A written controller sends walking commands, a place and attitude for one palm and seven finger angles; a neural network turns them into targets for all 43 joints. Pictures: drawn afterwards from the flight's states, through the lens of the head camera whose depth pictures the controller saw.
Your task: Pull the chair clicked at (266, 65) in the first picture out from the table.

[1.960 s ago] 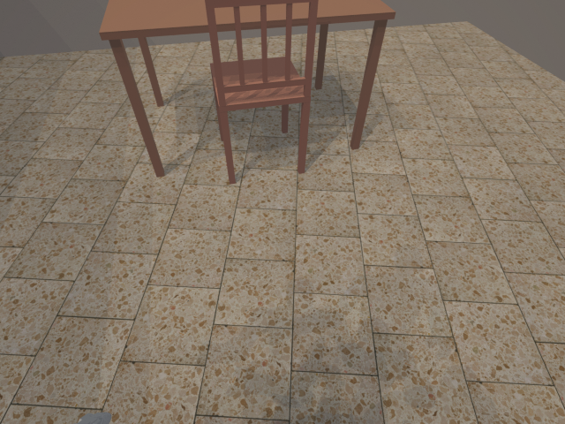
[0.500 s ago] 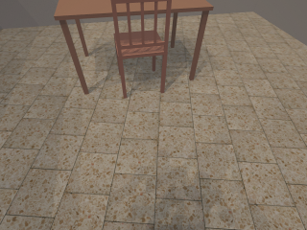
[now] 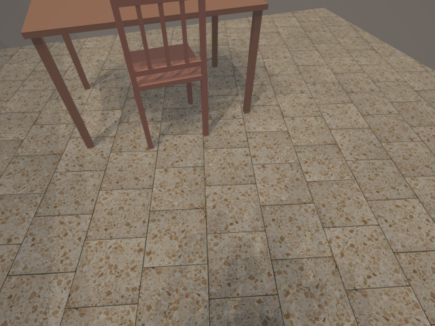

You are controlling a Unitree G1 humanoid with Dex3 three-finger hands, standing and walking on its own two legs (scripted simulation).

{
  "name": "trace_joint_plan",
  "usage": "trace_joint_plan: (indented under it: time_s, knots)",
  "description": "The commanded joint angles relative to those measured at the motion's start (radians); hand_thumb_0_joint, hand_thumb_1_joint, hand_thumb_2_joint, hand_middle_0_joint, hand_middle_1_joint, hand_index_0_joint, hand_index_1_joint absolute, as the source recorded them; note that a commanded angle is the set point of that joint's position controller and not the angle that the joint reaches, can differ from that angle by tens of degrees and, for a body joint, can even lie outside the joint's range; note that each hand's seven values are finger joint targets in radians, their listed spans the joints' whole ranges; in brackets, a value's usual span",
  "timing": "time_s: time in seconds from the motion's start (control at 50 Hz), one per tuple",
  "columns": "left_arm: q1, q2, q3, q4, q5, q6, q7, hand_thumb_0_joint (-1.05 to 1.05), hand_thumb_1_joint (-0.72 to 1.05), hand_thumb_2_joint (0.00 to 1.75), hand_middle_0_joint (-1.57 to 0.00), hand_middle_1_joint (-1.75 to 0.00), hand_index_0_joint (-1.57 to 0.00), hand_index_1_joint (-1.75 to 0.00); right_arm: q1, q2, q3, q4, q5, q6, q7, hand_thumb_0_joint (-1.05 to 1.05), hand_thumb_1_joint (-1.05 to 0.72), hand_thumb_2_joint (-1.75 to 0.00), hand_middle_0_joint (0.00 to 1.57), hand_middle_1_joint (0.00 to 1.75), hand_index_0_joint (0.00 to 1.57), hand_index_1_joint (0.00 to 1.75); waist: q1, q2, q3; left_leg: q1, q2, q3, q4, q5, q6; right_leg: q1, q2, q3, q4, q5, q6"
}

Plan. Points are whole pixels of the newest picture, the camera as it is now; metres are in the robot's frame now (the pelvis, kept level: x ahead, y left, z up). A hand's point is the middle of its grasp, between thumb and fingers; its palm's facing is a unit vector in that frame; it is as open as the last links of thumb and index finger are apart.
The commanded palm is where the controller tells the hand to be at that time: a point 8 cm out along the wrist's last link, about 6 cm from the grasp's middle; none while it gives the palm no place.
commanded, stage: walk to a spot facing it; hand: left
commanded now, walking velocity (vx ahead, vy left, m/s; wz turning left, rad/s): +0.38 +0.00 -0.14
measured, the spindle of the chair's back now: (164, 36) +1.32 +0.32 -0.06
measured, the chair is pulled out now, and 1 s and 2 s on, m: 0.00 0.00 0.00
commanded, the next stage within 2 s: turn to face it in 1.32 s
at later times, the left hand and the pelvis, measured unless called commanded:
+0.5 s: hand (114, 311) +0.18 +0.24 -0.18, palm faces -0.03 -0.99 -0.16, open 7.4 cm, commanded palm none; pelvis +0.20 +0.06 +0.00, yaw -6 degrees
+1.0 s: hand (182, 178) +0.54 +0.14 -0.15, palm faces -0.25 -0.95 -0.18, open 7.3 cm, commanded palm none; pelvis +0.40 +0.00 +0.01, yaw -14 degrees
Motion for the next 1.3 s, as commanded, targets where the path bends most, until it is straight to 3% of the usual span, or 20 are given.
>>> trace_joint_plan:
  time_s: [0.0, 0.06, 0.12, 0.24, 0.3, 0.32, 0.34, 0.36, 0.42, 0.5, 0.76, 0.84, 0.86, 0.88, 0.9, 0.96, 1.04, 1.2, 1.24, 1.28]
  knots:
    - [0.390, 0.218, 0.056, 0.059, -0.013, -0.060, 0.037, 0.00, 0.90, 0.90, -0.20, -0.30, -0.20, -0.30, -0.251, -0.108, -0.020, -0.152, 0.002, -0.046, -0.003, 0.00, -0.90, -0.90, 0.20, 0.30, 0.20, 0.30, 0.177, -0.248, 0.024, -0.632, -0.013, -0.030, 0.562, -0.088, 0.024, 0.435, -0.398, 0.621, -0.353, 0.587, -0.226]
    - [0.246, 0.128, 0.033, 0.015, -0.001, -0.056, 0.051, 0.00, 0.90, 0.90, -0.20, -0.30, -0.20, -0.30, -0.246, -0.058, -0.027, -0.138, -0.005, -0.031, 0.007, 0.00, -0.90, -0.90, 0.20, 0.30, 0.20, 0.30, 0.086, -0.045, 0.104, -0.652, 0.059, -0.052, 0.558, 0.052, 0.006, 0.301, -0.340, 0.413, -0.366, 0.445, -0.206]
    - [0.162, 0.104, 0.026, 0.004, 0.002, -0.068, 0.050, 0.00, 0.90, 0.90, -0.20, -0.30, -0.20, -0.30, -0.199, -0.022, -0.035, -0.130, -0.002, -0.006, 0.024, 0.00, -0.90, -0.90, 0.20, 0.30, 0.20, 0.30, 0.022, -0.112, 0.114, -0.563, 0.055, -0.013, 0.431, 0.171, -0.013, 0.174, -0.269, 0.264, -0.437, 0.402, -0.160]
    - [0.135, 0.119, 0.036, 0.018, -0.002, -0.070, 0.052, 0.00, 0.90, 0.90, -0.20, -0.30, -0.20, -0.30, -0.264, -0.014, -0.031, -0.175, 0.008, -0.020, 0.043, 0.00, -0.90, -0.90, 0.20, 0.30, 0.20, 0.30, 0.016, -0.172, 0.127, -0.315, 0.010, 0.047, 0.083, 0.307, 0.024, 0.092, -0.210, 0.144, -0.439, 0.508, -0.097]
    - [0.102, 0.138, 0.049, 0.012, -0.009, -0.068, 0.049, 0.00, 0.90, 0.90, -0.20, -0.30, -0.20, -0.30, -0.021, -0.070, -0.048, -0.103, -0.004, -0.033, 0.019, 0.00, -0.90, -0.90, 0.20, 0.30, 0.20, 0.30, -0.100, -0.103, -0.011, 0.019, -0.050, 0.072, -0.058, 0.341, 0.049, 0.091, -0.165, 0.083, -0.115, 0.728, -0.065]
    - [0.117, 0.102, 0.050, 0.007, -0.011, -0.066, 0.043, 0.00, 0.90, 0.90, -0.20, -0.30, -0.20, -0.30, 0.131, -0.144, -0.066, -0.064, -0.012, -0.034, 0.005, 0.00, -0.90, -0.90, 0.20, 0.30, 0.20, 0.30, -0.150, 0.007, -0.124, 0.234, 0.041, -0.045, -0.081, 0.311, 0.071, -0.008, -0.122, 0.068, 0.116, 0.559, -0.041]
    - [0.194, 0.037, 0.046, -0.012, -0.025, -0.056, 0.031, 0.00, 0.90, 0.90, -0.20, -0.30, -0.20, -0.30, 0.214, -0.262, -0.093, -0.050, -0.029, -0.038, -0.004, 0.00, -0.90, -0.90, 0.20, 0.30, 0.20, 0.30, -0.137, 0.282, -0.227, 0.395, 0.342, -0.475, -0.237, 0.207, 0.176, -0.233, 0.025, -0.020, 0.482, -0.003, -0.001]
    - [0.138, 0.033, 0.042, -0.046, -0.018, -0.063, 0.031, 0.00, 0.90, 0.90, -0.20, -0.30, -0.20, -0.30, 0.193, -0.270, -0.089, -0.055, -0.013, -0.026, -0.003, 0.00, -0.90, -0.90, 0.20, 0.30, 0.20, 0.30, -0.117, 0.254, -0.191, 0.279, 0.425, -0.632, -0.399, 0.037, 0.230, -0.302, 0.026, 0.060, 0.668, -0.164, -0.021]
    - [0.022, 0.027, 0.039, -0.056, -0.001, -0.044, 0.013, 0.00, 0.90, 0.90, -0.20, -0.30, -0.20, -0.30, -0.044, -0.102, -0.052, -0.104, -0.011, -0.037, -0.009, 0.00, -0.90, -0.90, 0.20, 0.30, 0.20, 0.30, -0.031, 0.091, 0.054, -0.093, 0.344, -0.411, -0.468, -0.100, 0.180, -0.375, -0.113, 0.079, 0.727, 0.034, -0.016]
    - [0.071, -0.013, 0.042, -0.055, 0.007, 0.004, 0.004, 0.00, 0.90, 0.90, -0.20, -0.30, -0.20, -0.30, -0.089, -0.064, -0.043, -0.104, -0.008, -0.058, -0.011, 0.00, -0.90, -0.90, 0.20, 0.30, 0.20, 0.30, 0.046, 0.102, 0.052, -0.246, 0.242, -0.119, -0.497, 0.072, 0.141, -0.271, -0.141, 0.045, 0.564, 0.139, 0.013]
    - [-0.302, 0.016, 0.043, -0.191, 0.004, -0.005, -0.012, 0.00, 0.90, 0.90, -0.20, -0.30, -0.20, -0.30, 0.119, -0.099, -0.050, -0.036, -0.019, -0.049, -0.009, 0.00, -0.90, -0.90, 0.20, 0.30, 0.20, 0.30, -0.055, 0.066, 0.099, 0.108, 0.270, 0.024, -0.454, 0.398, 0.161, -0.321, -0.120, -0.053, 0.012, 0.199, 0.023]
    - [-0.141, 0.047, 0.050, -0.132, 0.006, -0.025, -0.006, 0.00, 0.90, 0.90, -0.20, -0.30, -0.20, -0.30, 0.111, -0.103, -0.043, -0.023, -0.014, -0.037, -0.009, 0.00, -0.90, -0.90, 0.20, 0.30, 0.20, 0.30, 0.032, 0.044, 0.008, 0.093, 0.212, 0.126, -0.162, 0.716, 0.100, -0.001, -0.020, -0.140, -0.149, 0.202, -0.026]
    - [0.005, 0.099, 0.064, -0.084, 0.009, -0.036, 0.001, 0.00, 0.90, 0.90, -0.20, -0.30, -0.20, -0.30, 0.092, -0.095, -0.042, -0.031, -0.003, -0.041, -0.003, 0.00, -0.90, -0.90, 0.20, 0.30, 0.20, 0.30, 0.097, 0.013, -0.088, -0.039, 0.178, 0.169, 0.054, 0.708, 0.065, 0.241, -0.079, -0.058, -0.167, 0.225, -0.069]
    - [0.143, 0.222, 0.096, -0.051, 0.007, -0.048, 0.015, 0.00, 0.90, 0.90, -0.20, -0.30, -0.20, -0.30, 0.105, -0.044, -0.031, -0.066, 0.010, -0.049, 0.005, 0.00, -0.90, -0.90, 0.20, 0.30, 0.20, 0.30, 0.132, -0.218, -0.216, -0.332, 0.071, 0.220, 0.369, 0.356, 0.012, 0.524, -0.335, 0.311, -0.222, 0.261, -0.177]
    - [0.204, 0.279, 0.102, -0.030, -0.016, -0.049, 0.018, 0.00, 0.90, 0.90, -0.20, -0.30, -0.20, -0.30, 0.030, -0.053, -0.029, -0.100, 0.011, -0.051, 0.004, 0.00, -0.90, -0.90, 0.20, 0.30, 0.20, 0.30, 0.143, -0.216, -0.215, -0.508, -0.007, 0.115, 0.604, -0.091, 0.002, 0.561, -0.466, 0.531, -0.329, 0.388, -0.271]
    - [0.001, 0.161, 0.070, -0.071, -0.013, -0.046, 0.035, 0.00, 0.90, 0.90, -0.20, -0.30, -0.20, -0.30, -0.075, -0.037, -0.040, -0.112, -0.003, -0.029, 0.005, 0.00, -0.90, -0.90, 0.20, 0.30, 0.20, 0.30, 0.064, -0.061, -0.017, -0.536, 0.111, -0.053, 0.627, 0.098, 0.011, 0.214, -0.383, 0.320, -0.412, 0.201, -0.185]
    - [-0.092, 0.097, 0.053, -0.085, 0.001, -0.062, 0.038, 0.00, 0.90, 0.90, -0.20, -0.30, -0.20, -0.30, 0.032, 0.013, -0.043, -0.083, -0.011, 0.009, 0.015, 0.00, -0.90, -0.90, 0.20, 0.30, 0.20, 0.30, -0.038, -0.143, 0.051, -0.366, 0.116, -0.018, 0.394, 0.183, -0.020, -0.062, -0.289, 0.098, -0.474, 0.175, -0.124]
    - [-0.030, 0.154, 0.058, -0.050, -0.004, -0.058, 0.025, 0.00, 0.90, 0.90, -0.20, -0.30, -0.20, -0.30, -0.132, -0.029, -0.043, -0.154, -0.007, -0.019, 0.038, 0.00, -0.90, -0.90, 0.20, 0.30, 0.20, 0.30, 0.002, -0.120, 0.079, -0.237, 0.051, 0.056, 0.004, 0.258, -0.005, 0.006, -0.269, 0.101, -0.416, 0.108, -0.104]
    - [-0.040, 0.143, 0.061, -0.053, -0.007, -0.048, 0.024, 0.00, 0.90, 0.90, -0.20, -0.30, -0.20, -0.30, -0.008, -0.068, -0.051, -0.117, -0.012, -0.030, 0.027, 0.00, -0.90, -0.90, 0.20, 0.30, 0.20, 0.30, -0.060, -0.021, 0.043, -0.006, 0.020, 0.074, -0.110, 0.260, 0.000, -0.066, -0.208, 0.043, -0.239, 0.153, -0.070]
    - [-0.007, 0.041, 0.042, -0.087, -0.021, -0.043, 0.011, 0.00, 0.90, 0.90, -0.20, -0.30, -0.20, -0.30, 0.214, -0.263, -0.090, -0.072, -0.030, -0.038, 0.005, 0.00, -0.90, -0.90, 0.20, 0.30, 0.20, 0.30, -0.120, 0.386, -0.078, 0.259, 0.388, -0.436, -0.389, 0.110, 0.129, -0.339, -0.011, -0.098, 0.341, -0.147, 0.017]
